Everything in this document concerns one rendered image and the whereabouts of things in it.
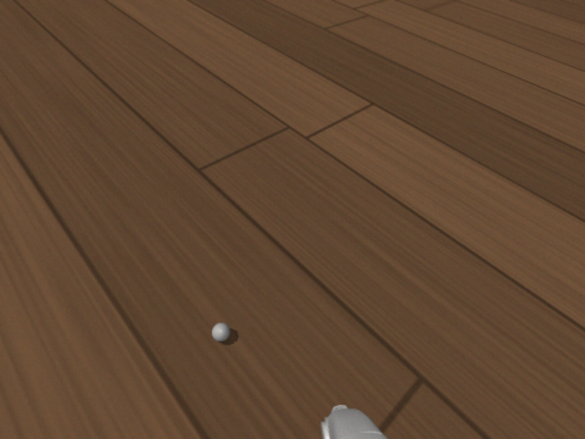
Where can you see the ball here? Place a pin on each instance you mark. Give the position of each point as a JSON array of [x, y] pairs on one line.
[[220, 332]]

